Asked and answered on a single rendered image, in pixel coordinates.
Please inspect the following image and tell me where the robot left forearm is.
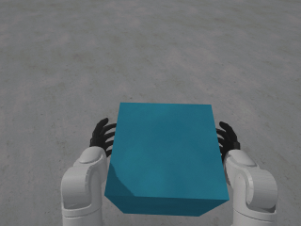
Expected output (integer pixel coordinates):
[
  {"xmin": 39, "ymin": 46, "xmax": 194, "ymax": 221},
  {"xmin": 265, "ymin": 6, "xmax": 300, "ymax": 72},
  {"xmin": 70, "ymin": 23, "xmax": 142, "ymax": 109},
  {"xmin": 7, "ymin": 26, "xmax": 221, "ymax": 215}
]
[{"xmin": 60, "ymin": 146, "xmax": 108, "ymax": 226}]

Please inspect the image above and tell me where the robot right forearm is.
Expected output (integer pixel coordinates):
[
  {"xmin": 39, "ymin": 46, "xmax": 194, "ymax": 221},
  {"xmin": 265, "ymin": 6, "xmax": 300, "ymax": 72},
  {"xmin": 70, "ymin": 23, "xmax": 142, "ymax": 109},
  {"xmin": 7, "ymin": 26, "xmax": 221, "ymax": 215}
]
[{"xmin": 223, "ymin": 149, "xmax": 278, "ymax": 226}]

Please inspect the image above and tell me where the robot left hand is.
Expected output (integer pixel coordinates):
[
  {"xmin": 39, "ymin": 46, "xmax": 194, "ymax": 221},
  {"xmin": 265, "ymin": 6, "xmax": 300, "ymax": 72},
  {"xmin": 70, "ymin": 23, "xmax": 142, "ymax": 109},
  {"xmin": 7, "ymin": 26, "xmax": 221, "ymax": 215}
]
[{"xmin": 89, "ymin": 118, "xmax": 117, "ymax": 157}]

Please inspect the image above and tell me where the robot right hand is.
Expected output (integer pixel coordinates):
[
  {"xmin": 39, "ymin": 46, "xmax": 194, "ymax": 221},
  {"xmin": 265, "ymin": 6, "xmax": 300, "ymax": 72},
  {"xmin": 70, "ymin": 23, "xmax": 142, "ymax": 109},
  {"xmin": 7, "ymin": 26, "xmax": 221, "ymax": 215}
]
[{"xmin": 215, "ymin": 121, "xmax": 241, "ymax": 164}]

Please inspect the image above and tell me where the carton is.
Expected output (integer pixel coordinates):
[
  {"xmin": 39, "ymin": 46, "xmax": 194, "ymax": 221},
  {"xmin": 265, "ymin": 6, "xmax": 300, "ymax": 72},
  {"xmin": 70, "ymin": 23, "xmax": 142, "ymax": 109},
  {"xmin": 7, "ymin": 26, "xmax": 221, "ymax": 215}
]
[{"xmin": 104, "ymin": 102, "xmax": 230, "ymax": 217}]

